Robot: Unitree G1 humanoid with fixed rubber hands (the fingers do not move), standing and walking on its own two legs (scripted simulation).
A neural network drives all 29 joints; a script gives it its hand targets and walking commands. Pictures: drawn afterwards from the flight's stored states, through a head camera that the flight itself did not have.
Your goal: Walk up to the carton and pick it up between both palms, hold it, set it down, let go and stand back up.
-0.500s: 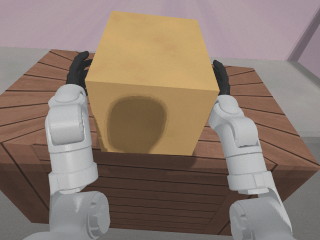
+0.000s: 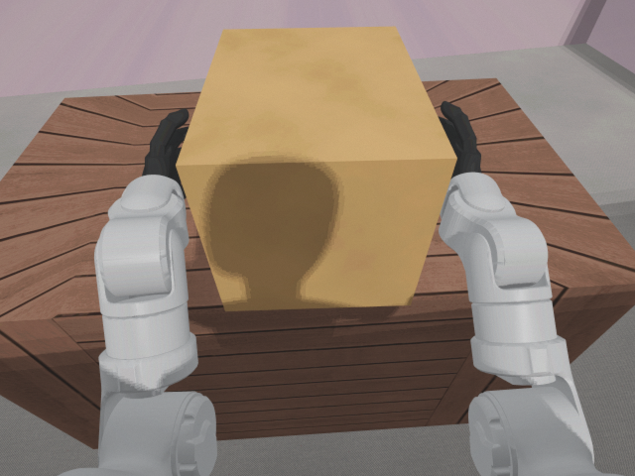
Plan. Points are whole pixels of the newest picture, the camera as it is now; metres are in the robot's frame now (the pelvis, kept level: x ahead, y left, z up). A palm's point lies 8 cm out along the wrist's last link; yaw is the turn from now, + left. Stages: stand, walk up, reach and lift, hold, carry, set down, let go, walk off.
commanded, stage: hold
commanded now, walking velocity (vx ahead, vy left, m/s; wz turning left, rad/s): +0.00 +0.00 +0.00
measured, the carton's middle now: (313, 162) +0.43 -0.02 +0.19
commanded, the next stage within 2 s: none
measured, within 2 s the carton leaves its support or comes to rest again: neither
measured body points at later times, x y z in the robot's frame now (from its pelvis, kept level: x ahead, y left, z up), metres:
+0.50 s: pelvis -0.01 +0.00 +0.00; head -0.04 +0.01 +0.45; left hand +0.35 +0.17 +0.24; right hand +0.37 -0.14 +0.24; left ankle -0.02 +0.11 -0.76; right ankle +0.03 -0.12 -0.76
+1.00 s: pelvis +0.01 +0.00 +0.00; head +0.01 +0.00 +0.45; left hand +0.35 +0.15 +0.23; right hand +0.37 -0.16 +0.22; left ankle -0.02 +0.11 -0.75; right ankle +0.03 -0.12 -0.76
